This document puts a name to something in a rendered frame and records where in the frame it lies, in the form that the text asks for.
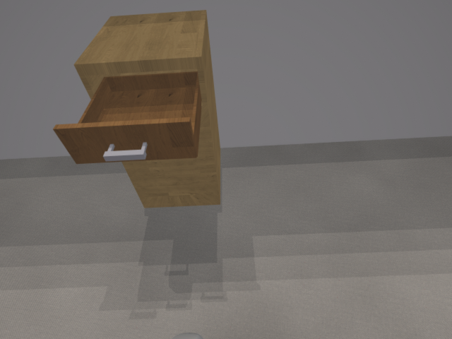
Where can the handle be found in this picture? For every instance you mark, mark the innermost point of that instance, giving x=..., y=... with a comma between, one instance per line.
x=120, y=155

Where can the drawer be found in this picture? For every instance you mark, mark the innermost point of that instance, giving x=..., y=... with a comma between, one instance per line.
x=162, y=109

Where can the cabinet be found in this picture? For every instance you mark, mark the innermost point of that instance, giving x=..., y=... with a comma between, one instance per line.
x=162, y=43

